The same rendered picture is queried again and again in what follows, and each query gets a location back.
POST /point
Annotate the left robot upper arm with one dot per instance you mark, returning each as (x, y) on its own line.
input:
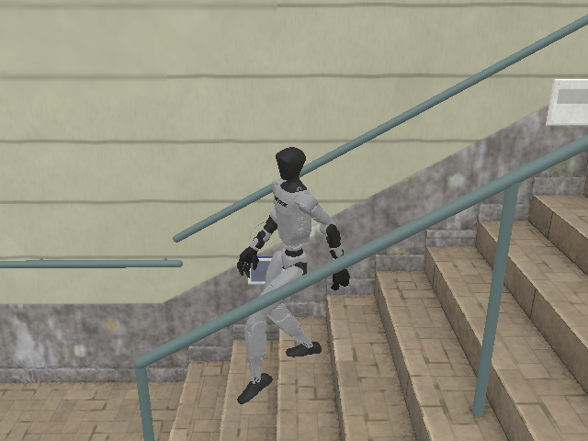
(310, 205)

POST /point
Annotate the robot left forearm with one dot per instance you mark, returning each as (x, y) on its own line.
(333, 239)

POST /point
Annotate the right robot thigh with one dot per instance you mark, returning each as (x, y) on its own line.
(274, 269)

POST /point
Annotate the robot right hand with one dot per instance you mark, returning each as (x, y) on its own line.
(249, 255)

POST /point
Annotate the robot left hand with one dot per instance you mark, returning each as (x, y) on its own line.
(341, 278)

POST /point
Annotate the right robot upper arm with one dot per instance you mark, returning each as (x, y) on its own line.
(274, 185)

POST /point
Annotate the robot right forearm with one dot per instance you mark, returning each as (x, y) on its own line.
(264, 235)

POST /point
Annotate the left robot foot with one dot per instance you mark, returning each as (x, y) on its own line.
(253, 389)

